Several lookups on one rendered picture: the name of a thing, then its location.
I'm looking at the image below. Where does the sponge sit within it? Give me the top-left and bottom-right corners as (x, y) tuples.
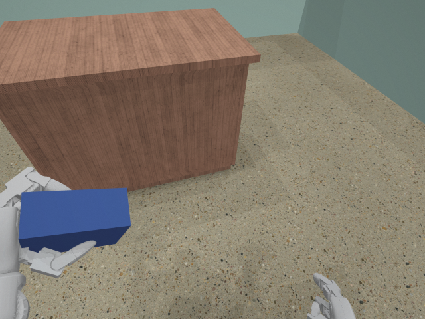
(19, 188), (131, 253)

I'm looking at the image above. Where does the robot right hand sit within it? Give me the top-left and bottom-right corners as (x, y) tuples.
(307, 273), (356, 319)

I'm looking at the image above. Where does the table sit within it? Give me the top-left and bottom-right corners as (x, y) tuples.
(0, 8), (261, 192)

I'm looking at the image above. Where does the robot left hand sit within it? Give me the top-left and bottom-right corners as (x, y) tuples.
(0, 167), (96, 278)

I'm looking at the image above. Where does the left robot forearm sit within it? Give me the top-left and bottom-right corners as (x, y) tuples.
(0, 272), (30, 319)

